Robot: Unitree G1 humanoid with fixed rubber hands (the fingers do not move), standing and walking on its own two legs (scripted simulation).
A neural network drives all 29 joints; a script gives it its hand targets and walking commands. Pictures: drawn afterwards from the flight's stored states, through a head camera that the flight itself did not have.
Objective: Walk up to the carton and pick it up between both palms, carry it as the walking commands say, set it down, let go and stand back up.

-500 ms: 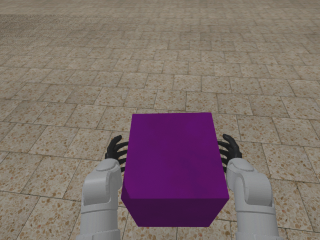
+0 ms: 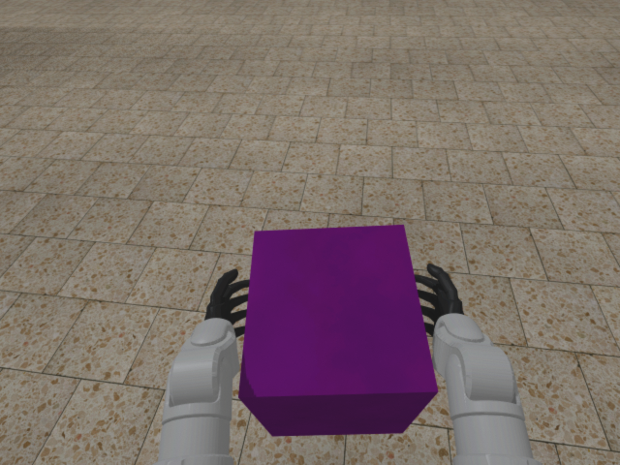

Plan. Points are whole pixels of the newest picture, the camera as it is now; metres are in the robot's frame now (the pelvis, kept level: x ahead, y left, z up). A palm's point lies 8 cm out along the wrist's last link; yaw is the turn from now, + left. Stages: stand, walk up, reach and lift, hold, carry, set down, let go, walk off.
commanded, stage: carry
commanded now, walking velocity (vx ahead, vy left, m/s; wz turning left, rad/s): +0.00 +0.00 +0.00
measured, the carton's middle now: (333, 338) +0.31 +0.01 -0.02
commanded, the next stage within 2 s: hold in 0.04 s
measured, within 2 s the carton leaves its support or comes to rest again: neither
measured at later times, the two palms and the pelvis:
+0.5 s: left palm (222, 329) +0.29 +0.15 +0.05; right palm (445, 301) +0.33 -0.14 +0.06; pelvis +0.02 -0.03 +0.01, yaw +5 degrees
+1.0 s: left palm (226, 335) +0.27 +0.14 +0.06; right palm (451, 300) +0.33 -0.15 +0.06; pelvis +0.02 -0.06 +0.01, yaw +5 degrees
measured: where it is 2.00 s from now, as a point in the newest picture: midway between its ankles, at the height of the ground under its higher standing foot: outside the picture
